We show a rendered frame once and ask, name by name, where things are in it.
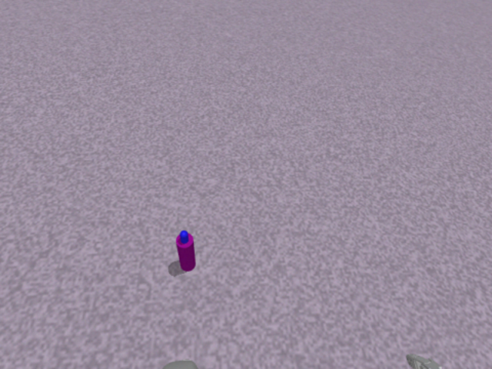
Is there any bottle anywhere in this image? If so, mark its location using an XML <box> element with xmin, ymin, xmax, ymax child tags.
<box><xmin>176</xmin><ymin>231</ymin><xmax>195</xmax><ymax>271</ymax></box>

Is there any right robot hand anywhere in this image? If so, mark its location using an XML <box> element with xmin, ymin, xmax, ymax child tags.
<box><xmin>406</xmin><ymin>354</ymin><xmax>442</xmax><ymax>369</ymax></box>

